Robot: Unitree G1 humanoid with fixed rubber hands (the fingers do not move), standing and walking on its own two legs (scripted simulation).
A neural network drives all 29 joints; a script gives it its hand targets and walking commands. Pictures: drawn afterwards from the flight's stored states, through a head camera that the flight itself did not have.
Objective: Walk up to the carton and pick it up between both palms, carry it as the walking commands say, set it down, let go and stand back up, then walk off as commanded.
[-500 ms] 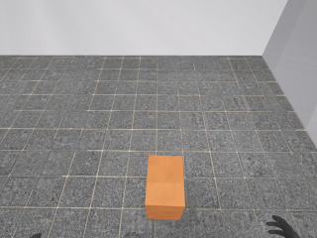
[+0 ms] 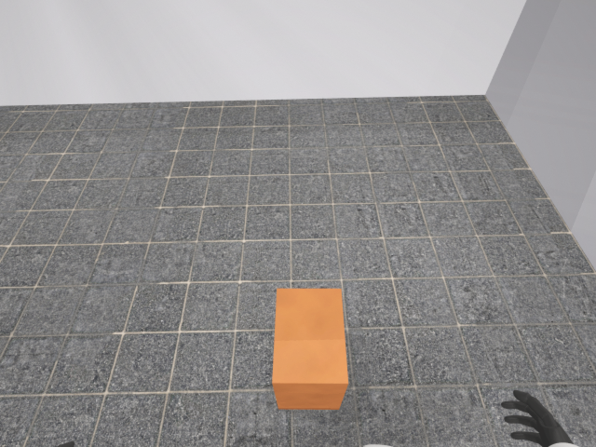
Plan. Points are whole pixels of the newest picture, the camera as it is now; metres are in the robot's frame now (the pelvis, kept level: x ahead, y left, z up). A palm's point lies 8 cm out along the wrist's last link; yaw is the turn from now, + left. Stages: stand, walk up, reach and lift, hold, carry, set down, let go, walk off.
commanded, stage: walk up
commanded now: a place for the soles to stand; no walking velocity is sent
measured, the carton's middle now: (308, 350) +0.44 -0.01 -0.61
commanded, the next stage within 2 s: reach and lift in 0.46 s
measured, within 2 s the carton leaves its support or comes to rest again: neither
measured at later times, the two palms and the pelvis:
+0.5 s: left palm out of the picture +0.12 +0.33 -0.07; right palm out of the picture +0.13 -0.31 -0.08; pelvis +0.00 +0.01 +0.01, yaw -2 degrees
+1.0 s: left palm (122, 382) +0.22 +0.29 -0.11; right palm (482, 380) +0.22 -0.27 -0.11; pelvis -0.03 -0.01 -0.03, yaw +1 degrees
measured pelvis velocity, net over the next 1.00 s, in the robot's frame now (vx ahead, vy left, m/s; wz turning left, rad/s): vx -0.03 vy -0.01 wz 0.02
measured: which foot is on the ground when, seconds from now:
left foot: down 0.00-1.00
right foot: down 0.00-1.00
